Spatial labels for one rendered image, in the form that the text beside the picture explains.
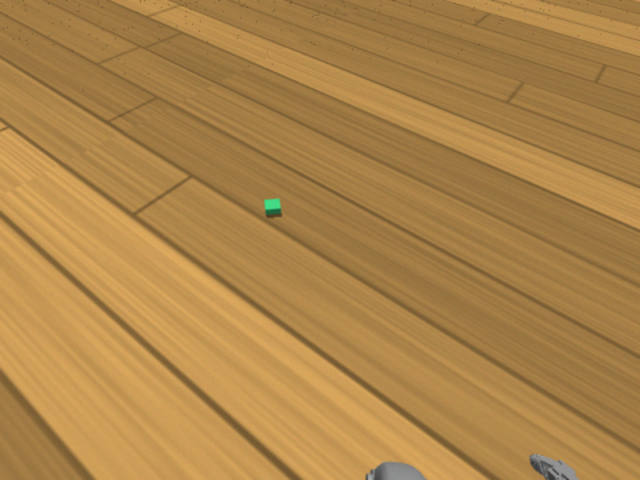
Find small box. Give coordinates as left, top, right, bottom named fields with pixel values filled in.
left=264, top=199, right=281, bottom=215

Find right robot hand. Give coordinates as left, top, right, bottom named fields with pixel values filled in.
left=530, top=454, right=579, bottom=480

